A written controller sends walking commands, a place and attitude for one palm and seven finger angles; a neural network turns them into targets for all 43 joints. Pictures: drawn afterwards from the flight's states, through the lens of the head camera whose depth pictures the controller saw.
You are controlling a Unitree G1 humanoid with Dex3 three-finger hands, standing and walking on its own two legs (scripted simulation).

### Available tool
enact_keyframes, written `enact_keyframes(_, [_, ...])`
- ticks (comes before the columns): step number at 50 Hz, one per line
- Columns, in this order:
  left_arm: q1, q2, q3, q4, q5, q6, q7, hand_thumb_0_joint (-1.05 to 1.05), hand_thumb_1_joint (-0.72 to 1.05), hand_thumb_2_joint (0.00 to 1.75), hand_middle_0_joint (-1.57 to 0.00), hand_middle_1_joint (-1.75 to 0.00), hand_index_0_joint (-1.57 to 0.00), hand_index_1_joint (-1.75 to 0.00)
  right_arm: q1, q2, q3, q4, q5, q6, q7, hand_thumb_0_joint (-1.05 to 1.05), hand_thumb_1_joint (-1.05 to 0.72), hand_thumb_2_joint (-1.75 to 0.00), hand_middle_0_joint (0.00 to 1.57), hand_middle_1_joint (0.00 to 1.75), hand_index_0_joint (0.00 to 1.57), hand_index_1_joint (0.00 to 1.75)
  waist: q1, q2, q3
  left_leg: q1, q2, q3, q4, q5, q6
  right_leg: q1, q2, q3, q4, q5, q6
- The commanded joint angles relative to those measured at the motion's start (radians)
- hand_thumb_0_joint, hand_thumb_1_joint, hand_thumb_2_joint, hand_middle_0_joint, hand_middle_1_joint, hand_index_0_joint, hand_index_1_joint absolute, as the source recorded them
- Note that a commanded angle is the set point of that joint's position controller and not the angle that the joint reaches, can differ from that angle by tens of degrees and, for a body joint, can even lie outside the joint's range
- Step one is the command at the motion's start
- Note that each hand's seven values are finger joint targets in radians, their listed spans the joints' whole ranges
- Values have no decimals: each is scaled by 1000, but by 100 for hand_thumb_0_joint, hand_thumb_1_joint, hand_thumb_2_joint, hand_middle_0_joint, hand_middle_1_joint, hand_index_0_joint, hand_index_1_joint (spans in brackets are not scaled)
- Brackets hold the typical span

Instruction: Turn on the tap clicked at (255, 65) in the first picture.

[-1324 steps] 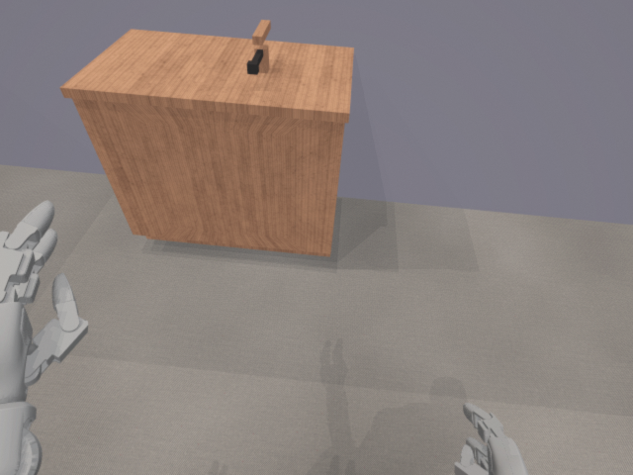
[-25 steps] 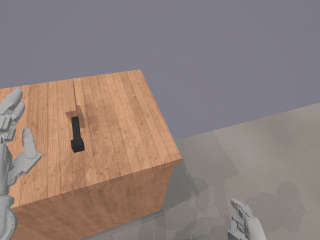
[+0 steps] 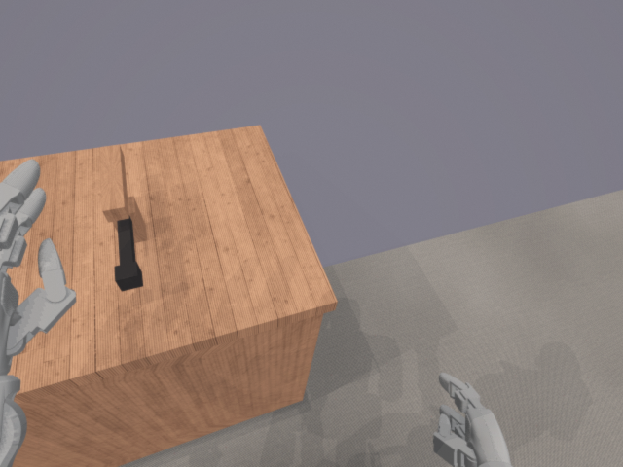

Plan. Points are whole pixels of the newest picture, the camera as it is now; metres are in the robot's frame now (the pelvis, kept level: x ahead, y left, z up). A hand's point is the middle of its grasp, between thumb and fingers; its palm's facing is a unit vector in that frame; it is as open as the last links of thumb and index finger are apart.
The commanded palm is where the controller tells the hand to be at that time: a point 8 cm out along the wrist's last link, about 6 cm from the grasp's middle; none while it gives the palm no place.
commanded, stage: shuffle to correct the standing spot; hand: left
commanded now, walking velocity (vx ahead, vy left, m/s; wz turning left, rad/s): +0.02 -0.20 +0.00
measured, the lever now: (129, 276) +0.33 +0.29 +0.01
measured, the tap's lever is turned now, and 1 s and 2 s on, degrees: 0 0 0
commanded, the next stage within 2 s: come to a stop and stand still in 1.18 s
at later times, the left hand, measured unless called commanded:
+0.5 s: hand (147, 282) +0.24 +0.19 +0.16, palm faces +0.31 -0.86 -0.40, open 7.5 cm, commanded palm +0.18 +0.23 +0.18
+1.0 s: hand (154, 297) +0.23 +0.18 +0.16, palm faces +0.34 -0.85 -0.39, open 7.5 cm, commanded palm +0.17 +0.22 +0.18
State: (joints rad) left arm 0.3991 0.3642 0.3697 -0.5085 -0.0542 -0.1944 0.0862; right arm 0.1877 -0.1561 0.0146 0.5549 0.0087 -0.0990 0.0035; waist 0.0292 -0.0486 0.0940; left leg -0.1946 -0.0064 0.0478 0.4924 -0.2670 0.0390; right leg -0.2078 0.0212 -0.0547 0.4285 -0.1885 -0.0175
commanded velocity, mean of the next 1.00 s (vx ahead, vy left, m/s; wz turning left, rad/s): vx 0.00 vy -0.20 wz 0.00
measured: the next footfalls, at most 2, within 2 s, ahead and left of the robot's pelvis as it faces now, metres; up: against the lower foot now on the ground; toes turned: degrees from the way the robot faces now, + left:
none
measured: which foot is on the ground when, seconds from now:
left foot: down 0.00-1.00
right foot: down 0.00-1.00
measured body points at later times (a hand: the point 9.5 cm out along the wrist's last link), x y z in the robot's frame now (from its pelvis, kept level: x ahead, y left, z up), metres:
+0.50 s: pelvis +0.02 -0.05 -0.01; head +0.05 -0.03 +0.44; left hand +0.22 +0.23 +0.18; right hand +0.18 -0.30 -0.08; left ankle +0.00 +0.09 -0.74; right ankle +0.03 -0.11 -0.74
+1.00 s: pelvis +0.02 -0.06 -0.01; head +0.05 -0.05 +0.44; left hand +0.20 +0.22 +0.18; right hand +0.20 -0.29 -0.09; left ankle +0.00 +0.09 -0.74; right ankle +0.03 -0.11 -0.74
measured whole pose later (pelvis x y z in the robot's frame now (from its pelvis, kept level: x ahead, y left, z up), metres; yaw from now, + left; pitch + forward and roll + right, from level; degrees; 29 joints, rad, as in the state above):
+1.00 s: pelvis +0.02 -0.06 -0.01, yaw +1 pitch +0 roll -1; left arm 0.47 0.39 0.38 -0.56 -0.09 -0.15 0.08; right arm 0.20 -0.18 0.00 0.55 0.01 -0.07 -0.02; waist 0.00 -0.02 0.07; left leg -0.26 0.07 -0.01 0.58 -0.33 -0.03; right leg -0.25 0.10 -0.12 0.50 -0.25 -0.12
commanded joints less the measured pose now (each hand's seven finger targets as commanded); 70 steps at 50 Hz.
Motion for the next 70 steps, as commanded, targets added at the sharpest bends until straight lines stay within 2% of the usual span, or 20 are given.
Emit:
enact_keyframes(1, [-48,160,110,-213,-15,-57,17,0,90,90,-20,-30,-20,-30,-71,-162,-75,-156,9,-47,-21,0,-90,-90,20,30,20,30,-14,120,-167,-64,169,-114,-117,104,-24,98,-57,70,-6,100,-6])
enact_keyframes(13, [-24,175,110,-242,-37,-33,21,0,90,90,-20,-30,-20,-30,-47,-165,-82,-150,6,-53,-39,0,-90,-90,20,30,20,30,-30,37,-166,-27,71,-54,53,-49,-10,-52,-142,217,-127,-72,-60])
enact_keyframes(17, [9,186,126,-259,-43,-34,26,0,90,90,-20,-30,-20,-30,-46,-167,-83,-143,5,-48,-45,0,-90,-90,20,30,20,30,-36,57,-194,-15,92,-57,40,69,-11,-8,-140,174,-70,66,-62])
enact_keyframes(24, [64,209,151,-268,-37,-41,13,0,90,90,-20,-30,-20,-30,-40,-181,-96,-151,7,-38,-43,0,-90,-90,20,30,20,30,-26,145,-229,-18,199,-130,31,396,4,89,-76,74,47,299,-7])
enact_keyframes(27, [76,199,145,-247,-43,-35,10,0,90,90,-20,-30,-20,-30,-28,-178,-95,-148,8,-34,-39,0,-90,-90,20,30,20,30,-37,83,-232,-44,147,-82,95,286,-14,96,-111,116,18,332,-33])
enact_keyframes(31, [76,215,162,-253,-53,-31,20,0,90,90,-20,-30,-20,-30,-29,-167,-90,-144,7,-31,-41,0,-90,-90,20,30,20,30,-39,22,-204,-43,76,-40,114,37,-25,16,-176,206,-60,188,-63])
enact_keyframes(36, [31,221,151,-269,-42,-36,23,0,90,90,-20,-30,-20,-30,-65,-166,-77,-141,-1,-32,-53,0,-90,-90,20,30,20,30,-33,131,-154,-18,167,-121,-24,133,7,-23,-101,126,-9,117,-9])
enact_keyframes(39, [8,203,130,-250,-32,-32,16,0,90,90,-20,-30,-20,-30,-52,-172,-80,-143,1,-27,-50,0,-90,-90,20,30,20,30,-26,162,-179,-63,231,-175,-52,250,29,69,-63,75,46,147,21])
enact_keyframes(41, [6,200,128,-250,-30,-26,11,0,90,90,-20,-30,-20,-30,-51,-170,-83,-149,3,-27,-46,0,-90,-90,20,30,20,30,-28,154,-188,-38,217,-151,-20,318,13,84,-67,69,21,209,8])
enact_keyframes(45, [27,189,119,-247,-38,-21,13,0,90,90,-20,-30,-20,-30,-27,-172,-89,-151,8,-21,-35,0,-90,-90,20,30,20,30,-34,73,-223,-52,144,-89,58,157,-8,99,-118,131,-23,217,-21])
enact_keyframes(50, [45,203,133,-254,-50,-21,30,0,90,90,-20,-30,-20,-30,-36,-155,-74,-146,8,-18,-38,0,-90,-90,20,30,20,30,-38,6,-178,-51,79,-46,72,-20,-19,0,-189,211,-121,17,-55])
enact_keyframes(51, [38,215,143,-266,-50,-21,32,0,90,90,-20,-30,-20,-30,-49,-156,-72,-144,7,-18,-42,0,-90,-90,20,30,20,30,-38,48,-166,-25,91,-59,32,12,-18,-21,-181,196,-106,12,-61])
enact_keyframes(55, [21,208,130,-260,-38,-29,30,0,90,90,-20,-30,-20,-30,-57,-169,-73,-144,2,-16,-49,0,-90,-90,20,30,20,30,-34,161,-164,-56,203,-160,-71,163,20,41,-79,91,-2,102,20])
enact_keyframes(58, [14,201,121,-246,-30,-27,20,0,90,90,-20,-30,-20,-30,-48,-170,-78,-148,2,-17,-47,0,-90,-90,20,30,20,30,-32,182,-179,-59,227,-176,-58,301,18,89,-64,63,19,165,11])
enact_keyframes(62, [50,185,112,-220,-37,-19,14,0,90,90,-20,-30,-20,-30,-32,-172,-82,-151,9,-15,-39,0,-90,-90,20,30,20,30,-36,106,-197,-82,176,-123,4,191,-3,113,-93,92,-17,184,-11])
enact_keyframes(65, [62,200,135,-223,-46,-18,28,0,90,90,-20,-30,-20,-30,-24,-164,-82,-150,14,-11,-34,0,-90,-90,20,30,20,30,-37,9,-202,-95,85,-54,93,-14,-17,74,-173,215,-115,65,-22])
enact_keyframes(66, [-852,884,442,-442,-41,-149,22,0,90,90,-20,-30,-20,-30,69,-168,50,-161,23,-53,-100,0,-90,-90,20,30,20,30,-80,191,-97,-209,60,-48,-109,79,-58,111,-87,37,3,125,20])
enact_keyframes(67, [-526,395,333,-98,1,-118,-5,0,90,90,-20,-30,-20,-30,2,-96,-38,-142,33,-107,-68,0,-90,-90,20,30,20,30,-27,217,-204,-61,156,-80,-23,119,-15,-79,-95,58,40,-92,13])
enact_keyframes(68, [-326,337,261,21,-26,-95,-23,0,90,90,-20,-30,-20,-30,25,-161,-52,-118,-6,-113,-49,0,-90,-90,20,30,20,30,-9,275,-181,-52,120,-49,5,81,-19,-58,-49,134,11,10,12])
enact_keyframes(70, [-154,249,182,7,-29,-98,-36,0,90,90,-20,-30,-20,-30,40,-196,-71,-122,-5,-109,-18,0,-90,-90,20,30,20,30,2,69,-190,-180,56,-4,60,-22,-18,88,-96,182,-46,88,49])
